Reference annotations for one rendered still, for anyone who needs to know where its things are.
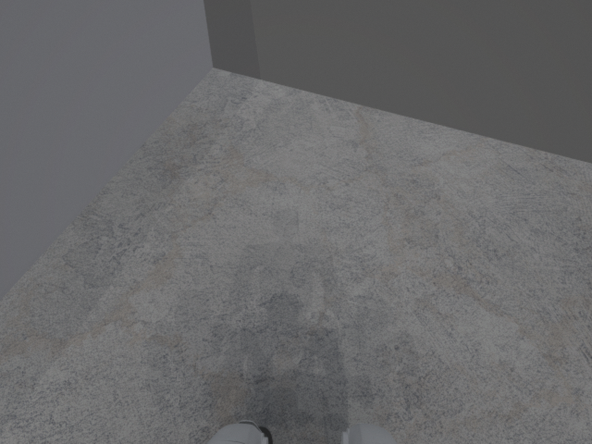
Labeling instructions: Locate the left robot shin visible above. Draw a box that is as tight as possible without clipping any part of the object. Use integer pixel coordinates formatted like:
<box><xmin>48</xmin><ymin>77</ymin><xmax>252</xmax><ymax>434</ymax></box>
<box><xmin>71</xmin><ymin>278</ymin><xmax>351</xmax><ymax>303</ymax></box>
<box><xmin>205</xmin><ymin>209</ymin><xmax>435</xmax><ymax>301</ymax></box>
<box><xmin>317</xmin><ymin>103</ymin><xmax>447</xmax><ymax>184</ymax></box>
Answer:
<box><xmin>239</xmin><ymin>420</ymin><xmax>262</xmax><ymax>433</ymax></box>

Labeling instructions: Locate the robot right thigh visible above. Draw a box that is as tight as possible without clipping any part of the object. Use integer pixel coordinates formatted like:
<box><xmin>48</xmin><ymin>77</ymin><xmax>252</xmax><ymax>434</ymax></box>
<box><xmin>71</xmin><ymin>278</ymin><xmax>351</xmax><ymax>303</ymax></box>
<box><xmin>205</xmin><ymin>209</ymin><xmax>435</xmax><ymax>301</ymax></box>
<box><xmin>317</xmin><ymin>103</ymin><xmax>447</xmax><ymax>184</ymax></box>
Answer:
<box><xmin>340</xmin><ymin>424</ymin><xmax>398</xmax><ymax>444</ymax></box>

